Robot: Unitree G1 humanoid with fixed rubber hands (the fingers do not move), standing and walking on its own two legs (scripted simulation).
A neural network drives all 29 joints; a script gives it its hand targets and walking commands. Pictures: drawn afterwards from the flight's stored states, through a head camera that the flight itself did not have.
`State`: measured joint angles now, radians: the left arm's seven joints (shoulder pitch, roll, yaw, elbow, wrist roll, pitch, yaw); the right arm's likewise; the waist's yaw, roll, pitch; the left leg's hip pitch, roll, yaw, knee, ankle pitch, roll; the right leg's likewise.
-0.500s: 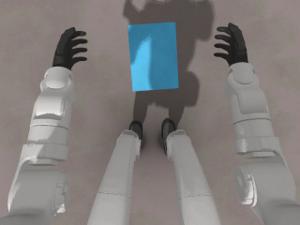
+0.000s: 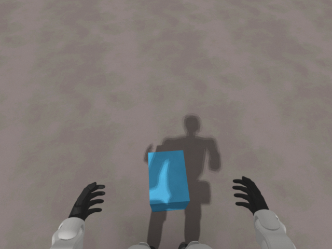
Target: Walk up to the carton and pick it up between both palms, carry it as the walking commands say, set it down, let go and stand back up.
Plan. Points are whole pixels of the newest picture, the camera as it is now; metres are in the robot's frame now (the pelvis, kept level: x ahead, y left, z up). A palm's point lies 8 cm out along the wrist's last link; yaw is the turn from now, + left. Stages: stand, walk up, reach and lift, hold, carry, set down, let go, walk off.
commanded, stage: let go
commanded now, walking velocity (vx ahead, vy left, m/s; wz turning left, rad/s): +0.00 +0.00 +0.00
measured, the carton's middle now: (167, 182) +0.44 +0.00 -0.64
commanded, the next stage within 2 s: stand in 0.60 s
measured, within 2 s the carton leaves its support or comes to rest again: neither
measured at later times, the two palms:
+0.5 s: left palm (69, 230) +0.18 +0.23 -0.06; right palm (267, 226) +0.19 -0.22 -0.06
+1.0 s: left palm out of the picture +0.13 +0.31 -0.08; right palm out of the picture +0.13 -0.28 -0.08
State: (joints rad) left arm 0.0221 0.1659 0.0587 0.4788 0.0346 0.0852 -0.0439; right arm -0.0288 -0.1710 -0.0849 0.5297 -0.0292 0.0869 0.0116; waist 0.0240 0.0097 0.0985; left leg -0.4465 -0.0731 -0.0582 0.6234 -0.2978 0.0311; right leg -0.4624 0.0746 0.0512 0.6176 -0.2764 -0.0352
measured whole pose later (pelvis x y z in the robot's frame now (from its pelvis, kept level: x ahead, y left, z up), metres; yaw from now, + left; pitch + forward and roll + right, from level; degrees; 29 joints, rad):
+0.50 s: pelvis +0.03 +0.00 +0.01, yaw +0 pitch -8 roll +0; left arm 0.23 0.19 0.03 0.43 0.03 0.15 -0.06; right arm 0.21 -0.18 -0.03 0.46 -0.02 0.15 0.06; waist 0.01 0.01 0.14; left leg -0.04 -0.07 -0.07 0.51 -0.33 0.04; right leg -0.06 0.07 0.06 0.51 -0.31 -0.04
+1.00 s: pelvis +0.05 +0.01 +0.01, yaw +0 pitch -3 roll +0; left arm 0.34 0.32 0.07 0.79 0.04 -0.01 0.01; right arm 0.33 -0.31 -0.09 0.83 -0.04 -0.01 -0.02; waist 0.00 0.00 -0.19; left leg -0.11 -0.08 -0.06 0.50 -0.34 0.06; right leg -0.13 0.06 0.06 0.50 -0.32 -0.03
